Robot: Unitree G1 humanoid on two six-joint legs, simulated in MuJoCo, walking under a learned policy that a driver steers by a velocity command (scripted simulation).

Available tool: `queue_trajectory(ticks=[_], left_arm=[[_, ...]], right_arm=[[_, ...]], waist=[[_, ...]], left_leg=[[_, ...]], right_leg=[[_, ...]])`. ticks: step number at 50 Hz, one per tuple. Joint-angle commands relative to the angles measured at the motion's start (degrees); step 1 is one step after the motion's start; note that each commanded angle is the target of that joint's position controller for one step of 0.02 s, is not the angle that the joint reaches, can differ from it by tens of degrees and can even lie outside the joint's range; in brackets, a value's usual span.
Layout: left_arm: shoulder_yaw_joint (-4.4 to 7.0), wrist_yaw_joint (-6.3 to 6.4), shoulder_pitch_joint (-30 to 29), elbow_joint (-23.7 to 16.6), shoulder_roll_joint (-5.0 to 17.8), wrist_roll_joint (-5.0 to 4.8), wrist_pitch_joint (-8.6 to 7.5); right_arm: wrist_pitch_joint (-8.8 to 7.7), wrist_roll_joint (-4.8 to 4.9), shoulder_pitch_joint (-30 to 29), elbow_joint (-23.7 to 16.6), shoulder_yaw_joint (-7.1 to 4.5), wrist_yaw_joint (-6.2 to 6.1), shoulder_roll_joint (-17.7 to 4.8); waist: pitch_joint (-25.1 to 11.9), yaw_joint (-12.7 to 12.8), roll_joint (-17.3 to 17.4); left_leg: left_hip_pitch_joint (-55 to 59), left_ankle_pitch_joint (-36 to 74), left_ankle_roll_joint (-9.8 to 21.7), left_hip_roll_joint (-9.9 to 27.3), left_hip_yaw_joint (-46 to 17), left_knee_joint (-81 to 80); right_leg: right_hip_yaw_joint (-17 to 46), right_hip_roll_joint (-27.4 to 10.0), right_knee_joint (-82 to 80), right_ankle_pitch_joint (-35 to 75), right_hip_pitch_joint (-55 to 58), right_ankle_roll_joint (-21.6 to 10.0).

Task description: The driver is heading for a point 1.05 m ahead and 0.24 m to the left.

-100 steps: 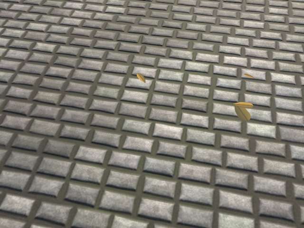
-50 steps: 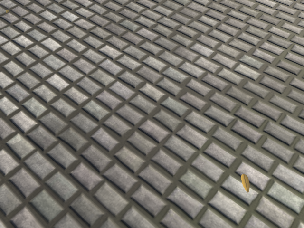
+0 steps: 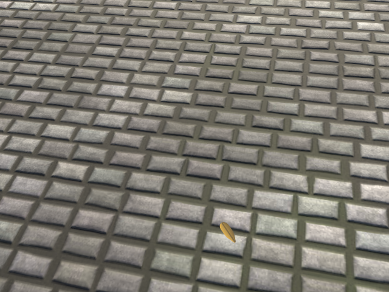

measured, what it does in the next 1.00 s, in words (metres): steps on the spot, turning left: left foot, then right foot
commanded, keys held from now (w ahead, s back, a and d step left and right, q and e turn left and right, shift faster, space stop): q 0.62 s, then no key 0.20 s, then e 0.18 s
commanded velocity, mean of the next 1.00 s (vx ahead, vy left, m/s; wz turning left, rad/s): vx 0.00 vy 0.00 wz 0.31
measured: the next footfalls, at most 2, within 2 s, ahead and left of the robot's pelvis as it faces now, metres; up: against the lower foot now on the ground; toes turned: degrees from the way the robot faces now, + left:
left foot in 0.28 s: +0.00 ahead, +0.13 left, +0.00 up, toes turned +10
right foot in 0.76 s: +0.09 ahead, -0.08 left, +0.00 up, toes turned +27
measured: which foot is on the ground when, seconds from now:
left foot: up 0.00-0.26, down 0.28-0.78, up 0.80-1.00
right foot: down 0.00-0.30, up 0.32-0.74, down 0.76-1.00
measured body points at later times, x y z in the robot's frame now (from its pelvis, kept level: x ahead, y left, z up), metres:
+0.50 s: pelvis -0.02 +0.04 +0.00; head +0.02 +0.08 +0.45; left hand +0.07 +0.36 -0.11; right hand +0.18 -0.22 -0.09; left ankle -0.04 +0.12 -0.74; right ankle +0.01 -0.12 -0.66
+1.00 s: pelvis +0.00 +0.00 +0.00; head +0.03 +0.00 +0.45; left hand +0.01 +0.29 -0.11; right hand +0.25 -0.20 -0.11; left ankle -0.08 +0.13 -0.73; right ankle +0.06 -0.10 -0.74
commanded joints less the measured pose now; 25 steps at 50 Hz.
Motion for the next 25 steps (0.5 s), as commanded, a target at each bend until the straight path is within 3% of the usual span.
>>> queue_trajectory(ticks=[1, 3, 5, 10, 13, 14, 15, 16, 17, 18, 19, 20, 21, 25], left_arm=[[1.44, 0.36, -1.48, -1.41, 7.24, 0.59, -1.07], [2.39, 0.42, -1.2, -0.4, 10.21, 0.23, -0.62], [3.02, 0.55, -1.18, 0.26, 11.61, -0.42, -0.15], [3.65, 1.29, -2.75, 0.78, 11.28, -1.0, 0.8], [4.1, 1.71, -4.58, 0.91, 11.36, -1.94, 1.57], [4.25, 1.74, -3.01, 1.73, 11.02, -2.42, 1.62], [3.97, 1.57, -2.16, 1.28, 8.97, -1.23, 1.3], [3.34, 1.74, -7.85, -2.02, 7.05, 0.23, 0.83], [3.77, 1.72, -9.77, -2.22, 8.22, 0.14, 0.59], [4.29, 1.33, -7.69, -1.3, 9.25, -0.96, 0.62], [4.58, 1.42, -5.9, -0.02, 9.33, -1.34, 0.72], [4.83, 1.64, -5.35, 0.38, 10.03, -1.05, 0.82], [4.86, 1.67, -5.07, 0.68, 9.68, -0.97, 0.73], [4.44, 1.55, -5.04, 0.47, 8.37, -1.62, 0.14]], right_arm=[[-0.42, 0.15, -2.08, -3.46, 0.34, 0.42, -2.5], [-0.27, 0.57, -2.67, -4.18, -0.12, 0.44, -4.86], [-0.22, 0.9, -2.32, -4.51, -0.37, 0.32, -5.66], [-0.17, 1.04, -0.1, -4.48, -0.09, 0.91, -3.67], [-0.09, 1.12, 2.71, -3.76, -0.15, 1.88, -3.19], [-0.16, 0.72, 3.24, -3.95, -0.5, 1.94, -4.55], [-0.22, 0.35, 4.2, -4.5, -1.77, 1.34, -9.59], [-0.69, -0.29, 4.87, -4.94, -2.85, 1.3, -14.34], [-1.78, -1.47, 5.57, -5.63, -2.09, 1.43, -11.56], [-2.66, -1.31, 3.19, -5.72, -1.73, 1.36, -10.31], [-2.96, -0.36, 0.17, -6.23, -1.81, 1.15, -9.76], [-2.92, 0.69, -1.36, -6.55, -1.45, 0.92, -8.71], [-2.69, 0.94, -1.49, -6.69, -1.04, 0.54, -8.0], [-1.65, 0.6, 0.18, -7.02, -1.35, -0.08, -8.9]], waist=[[-5.47, 1.94, -10.71], [-3.42, 2.79, -10.78], [-2.04, 3.06, -9.89], [-4.57, 1.82, -8.28], [-6.29, -0.61, -8.65], [-6.09, -1.06, -6.87], [-7.19, 0.31, 3.58], [-5.16, -1.26, 14.68], [-7.61, -3.27, 7.74], [-7.12, -1.25, 4.03], [-6.18, 0.22, 1.29], [-5.42, 0.6, 0.94], [-5.99, 0.87, 1.76], [-6.45, 0.05, 3.19]], left_leg=[[6.01, 0.92, 0.05, 1.85, -1.65, -10.02], [5.43, -2.28, 0.41, 1.09, -0.66, -11.8], [3.41, -4.72, 0.82, 0.81, -0.36, -11.66], [3.82, -6.55, 1.96, 0.35, 1.22, -12.54], [10.73, 3.05, 4.47, -1.5, 3.91, -24.31], [14.46, 12.47, 6.52, -1.18, 1.59, -31.15], [22.08, 28.23, 10.55, 6.77, -11.06, -34.89], [25.22, 43.29, 21.82, 18.34, -27.7, -35.85], [26.38, 43.07, 25.99, 19.42, -28.19, -36.51], [26.04, 40.69, 23.65, 16.63, -23.11, -35.88], [25.81, 37.18, 20.46, 13.16, -19.52, -35.26], [26.26, 36.49, 18.87, 12.11, -18.62, -35.14], [25.33, 37.77, 18.37, 10.64, -17.35, -35.15], [26.07, 35.38, 18.32, 8.44, -17.34, -35.1]], right_leg=[[7.43, -13.87, -7.45, 15.32, 3.53, -8.72], [9.79, -15.83, -7.6, 11.86, 3.62, -10.12], [11.9, -17.84, -7.21, 12.59, 4.82, -11.2], [10.49, -20.26, -3.5, 27.81, 9.5, -11.75], [5.6, -18.28, 0.71, 27.78, 8.34, -8.46], [3.01, -15.86, 3.93, 20.86, 5.87, -4.89], [-3.27, -10.22, 15.41, 8.25, -3.19, 0.56], [-5.38, 0.42, 25.7, -19.68, -17.9, 5.47], [1.95, -0.2, 37.21, -27.19, -21.06, 6.03], [3.93, -1.7, 40.69, -23.34, -21.97, 5.76], [4.1, -2.34, 40.27, -19.12, -22.81, 5.95], [4.58, -3.01, 38.79, -15.93, -23.82, 6.51], [4.36, -2.73, 38.76, -13.37, -21.9, 7.27], [3.72, -1.44, 30.44, -9.14, -19.96, 8.97]])
Keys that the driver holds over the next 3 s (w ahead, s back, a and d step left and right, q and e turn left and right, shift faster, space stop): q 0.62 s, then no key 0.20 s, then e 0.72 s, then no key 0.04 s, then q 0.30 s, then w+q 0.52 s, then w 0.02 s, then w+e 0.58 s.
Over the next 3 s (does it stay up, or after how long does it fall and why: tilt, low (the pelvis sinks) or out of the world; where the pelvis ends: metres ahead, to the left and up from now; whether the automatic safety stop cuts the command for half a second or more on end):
stays up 0.44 0.18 -0.02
